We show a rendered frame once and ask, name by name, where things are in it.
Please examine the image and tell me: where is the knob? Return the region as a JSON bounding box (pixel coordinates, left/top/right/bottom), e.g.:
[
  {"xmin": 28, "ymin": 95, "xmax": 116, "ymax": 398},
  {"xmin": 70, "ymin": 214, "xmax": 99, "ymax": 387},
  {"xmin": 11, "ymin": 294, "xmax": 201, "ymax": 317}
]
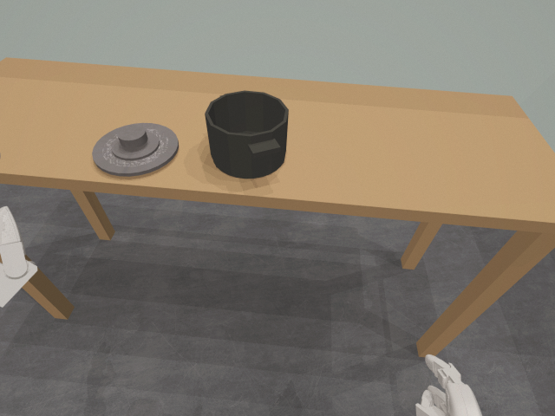
[{"xmin": 117, "ymin": 125, "xmax": 147, "ymax": 148}]

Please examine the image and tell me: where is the pot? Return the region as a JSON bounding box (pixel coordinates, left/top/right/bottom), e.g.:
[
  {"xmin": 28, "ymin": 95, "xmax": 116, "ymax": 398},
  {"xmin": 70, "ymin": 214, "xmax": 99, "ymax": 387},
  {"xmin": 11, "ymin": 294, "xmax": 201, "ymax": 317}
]
[{"xmin": 205, "ymin": 91, "xmax": 289, "ymax": 179}]

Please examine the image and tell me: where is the robot right hand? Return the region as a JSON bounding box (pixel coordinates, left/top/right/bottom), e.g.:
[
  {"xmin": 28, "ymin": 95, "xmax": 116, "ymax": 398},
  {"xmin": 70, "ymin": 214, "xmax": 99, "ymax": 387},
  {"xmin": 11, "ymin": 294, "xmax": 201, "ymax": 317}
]
[{"xmin": 415, "ymin": 354, "xmax": 482, "ymax": 416}]

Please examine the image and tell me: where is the lid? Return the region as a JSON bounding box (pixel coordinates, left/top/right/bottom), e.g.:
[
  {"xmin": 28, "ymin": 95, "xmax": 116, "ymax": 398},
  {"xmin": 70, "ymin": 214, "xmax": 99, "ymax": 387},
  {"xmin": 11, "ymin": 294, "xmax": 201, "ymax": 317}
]
[{"xmin": 92, "ymin": 123, "xmax": 179, "ymax": 177}]

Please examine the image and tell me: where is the table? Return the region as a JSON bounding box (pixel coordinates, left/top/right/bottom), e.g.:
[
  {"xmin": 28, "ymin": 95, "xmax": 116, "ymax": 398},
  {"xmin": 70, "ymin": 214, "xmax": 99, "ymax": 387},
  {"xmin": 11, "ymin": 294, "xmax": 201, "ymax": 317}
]
[{"xmin": 0, "ymin": 57, "xmax": 555, "ymax": 357}]

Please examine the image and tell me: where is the robot left hand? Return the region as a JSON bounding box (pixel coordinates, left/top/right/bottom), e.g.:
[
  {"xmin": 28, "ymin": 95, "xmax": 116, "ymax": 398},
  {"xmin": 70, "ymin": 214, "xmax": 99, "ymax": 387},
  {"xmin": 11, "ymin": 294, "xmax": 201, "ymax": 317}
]
[{"xmin": 0, "ymin": 155, "xmax": 37, "ymax": 307}]

